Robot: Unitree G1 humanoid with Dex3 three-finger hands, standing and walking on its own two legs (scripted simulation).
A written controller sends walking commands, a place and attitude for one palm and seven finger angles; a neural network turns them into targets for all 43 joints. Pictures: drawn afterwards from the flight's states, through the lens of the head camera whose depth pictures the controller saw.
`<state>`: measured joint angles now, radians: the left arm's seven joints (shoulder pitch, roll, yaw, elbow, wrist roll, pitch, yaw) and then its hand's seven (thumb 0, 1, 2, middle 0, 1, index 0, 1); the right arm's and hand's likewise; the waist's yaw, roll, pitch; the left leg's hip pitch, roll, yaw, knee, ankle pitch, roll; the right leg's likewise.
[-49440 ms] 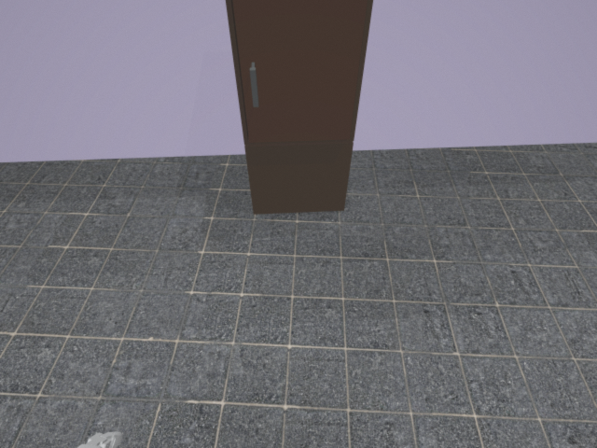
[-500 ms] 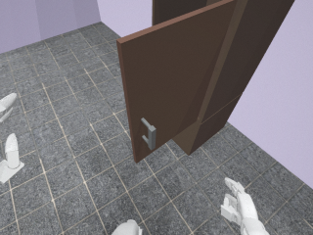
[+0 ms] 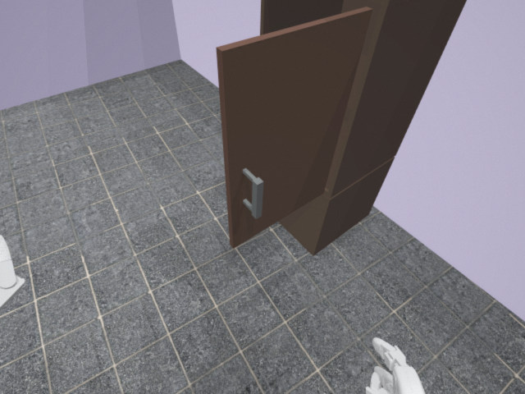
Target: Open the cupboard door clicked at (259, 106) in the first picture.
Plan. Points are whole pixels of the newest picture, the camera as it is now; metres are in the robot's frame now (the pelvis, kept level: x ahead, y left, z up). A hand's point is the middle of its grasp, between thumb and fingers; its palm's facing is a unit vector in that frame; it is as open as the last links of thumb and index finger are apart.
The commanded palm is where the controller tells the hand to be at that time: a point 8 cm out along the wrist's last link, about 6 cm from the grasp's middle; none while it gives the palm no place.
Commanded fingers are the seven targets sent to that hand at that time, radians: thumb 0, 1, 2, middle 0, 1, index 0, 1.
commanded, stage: stop stepping back and stand still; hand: left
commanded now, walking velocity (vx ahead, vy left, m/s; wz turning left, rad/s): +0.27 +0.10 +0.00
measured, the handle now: (252, 194) +0.58 +0.05 -0.10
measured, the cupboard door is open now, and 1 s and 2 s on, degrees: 89 89 89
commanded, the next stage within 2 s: let the arm hang, fingers relaxed in 0.42 s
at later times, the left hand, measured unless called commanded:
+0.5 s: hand (20, 305) +0.17 +0.26 +0.16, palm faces +0.42 -0.76 -0.49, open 7.4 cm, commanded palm none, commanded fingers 0.00 0.90 0.90 -0.20 -0.30 -0.20 -0.30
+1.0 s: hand out of the picture -0.05 +0.20 -0.17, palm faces +0.07 -0.97 -0.21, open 7.0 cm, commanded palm none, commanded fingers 0.00 0.90 0.90 -0.20 -0.30 -0.20 -0.30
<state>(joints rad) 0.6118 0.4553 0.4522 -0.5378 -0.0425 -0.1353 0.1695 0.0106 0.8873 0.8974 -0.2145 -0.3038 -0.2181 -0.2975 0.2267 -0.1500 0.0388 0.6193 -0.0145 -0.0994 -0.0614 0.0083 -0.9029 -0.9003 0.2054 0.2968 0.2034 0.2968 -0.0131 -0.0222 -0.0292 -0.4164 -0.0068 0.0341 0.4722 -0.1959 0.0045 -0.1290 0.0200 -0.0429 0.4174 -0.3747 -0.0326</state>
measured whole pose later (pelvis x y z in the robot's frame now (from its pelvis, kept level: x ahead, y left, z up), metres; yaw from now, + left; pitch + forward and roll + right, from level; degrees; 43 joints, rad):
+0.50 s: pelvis -0.02 +0.00 -0.01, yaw +1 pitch +0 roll -1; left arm 0.58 0.40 0.41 -0.49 -0.03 -0.21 0.16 0.01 0.89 0.90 -0.21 -0.30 -0.22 -0.30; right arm 0.25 -0.20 0.00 0.66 0.00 -0.12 -0.06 0.01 -0.91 -0.90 0.20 0.30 0.20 0.30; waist -0.02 0.03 0.00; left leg -0.33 0.04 0.03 0.67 -0.33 0.00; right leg -0.19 0.04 -0.06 0.55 -0.36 -0.05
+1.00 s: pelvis -0.04 +0.01 +0.00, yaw +3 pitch -1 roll -1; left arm 0.28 0.20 0.02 1.09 0.01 0.02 0.02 -0.02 0.97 0.90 -0.21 -0.30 -0.21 -0.30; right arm 0.23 -0.18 0.01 1.09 -0.02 0.02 -0.03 0.00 -0.91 -0.90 0.20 0.30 0.20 0.30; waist 0.00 -0.01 0.08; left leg -0.23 -0.01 0.00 0.46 -0.21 0.02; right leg -0.12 0.01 -0.08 0.40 -0.26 -0.02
